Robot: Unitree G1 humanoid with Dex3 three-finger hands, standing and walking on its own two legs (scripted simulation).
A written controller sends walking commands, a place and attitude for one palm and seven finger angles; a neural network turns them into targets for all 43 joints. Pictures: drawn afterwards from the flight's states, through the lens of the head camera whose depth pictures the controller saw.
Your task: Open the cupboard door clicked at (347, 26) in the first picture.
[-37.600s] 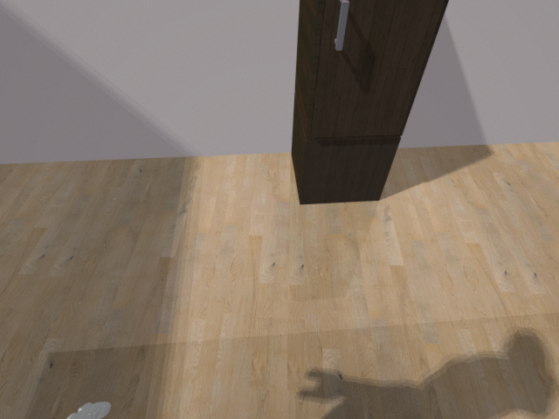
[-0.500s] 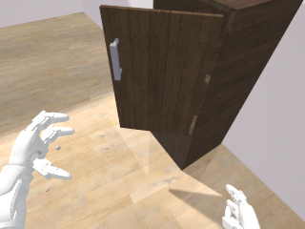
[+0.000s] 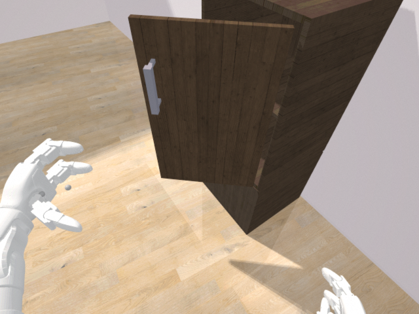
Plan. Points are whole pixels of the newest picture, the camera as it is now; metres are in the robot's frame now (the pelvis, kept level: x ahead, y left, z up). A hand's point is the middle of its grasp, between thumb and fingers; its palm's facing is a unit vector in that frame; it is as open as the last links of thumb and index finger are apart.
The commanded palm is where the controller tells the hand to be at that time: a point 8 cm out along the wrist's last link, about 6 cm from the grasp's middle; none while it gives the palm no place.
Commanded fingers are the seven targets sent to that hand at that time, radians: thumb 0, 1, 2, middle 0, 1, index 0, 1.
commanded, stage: raise the hand with hooked fingers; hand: left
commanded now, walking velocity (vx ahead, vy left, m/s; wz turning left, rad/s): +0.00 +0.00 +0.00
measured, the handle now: (153, 87) +0.62 +0.19 +0.10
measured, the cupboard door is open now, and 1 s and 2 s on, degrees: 49 49 49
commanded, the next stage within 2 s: move the hooked fingers beside the handle in 0.24 s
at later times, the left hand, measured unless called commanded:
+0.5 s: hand (81, 181) +0.30 +0.25 +0.11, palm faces +0.03 -1.00 -0.01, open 14.0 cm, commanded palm +0.29 +0.30 +0.11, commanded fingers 0.00 -0.50 0.30 -0.30 -1.20 -0.30 -1.20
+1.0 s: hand (98, 142) +0.41 +0.26 +0.10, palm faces -0.02 -1.00 +0.02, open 14.0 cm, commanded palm +0.39 +0.31 +0.11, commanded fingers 0.00 -0.50 0.30 -0.30 -1.20 -0.30 -1.20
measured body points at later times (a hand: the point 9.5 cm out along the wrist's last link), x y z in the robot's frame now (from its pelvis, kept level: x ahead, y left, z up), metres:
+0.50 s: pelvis +0.00 -0.03 +0.00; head +0.01 -0.03 +0.45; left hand +0.30 +0.31 +0.11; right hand +0.17 -0.27 -0.08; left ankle +0.02 +0.07 -0.73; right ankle +0.01 -0.11 -0.73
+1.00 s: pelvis +0.00 -0.01 -0.01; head +0.06 +0.00 +0.43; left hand +0.40 +0.32 +0.11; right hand +0.07 -0.29 -0.11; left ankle +0.02 +0.07 -0.73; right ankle +0.01 -0.11 -0.73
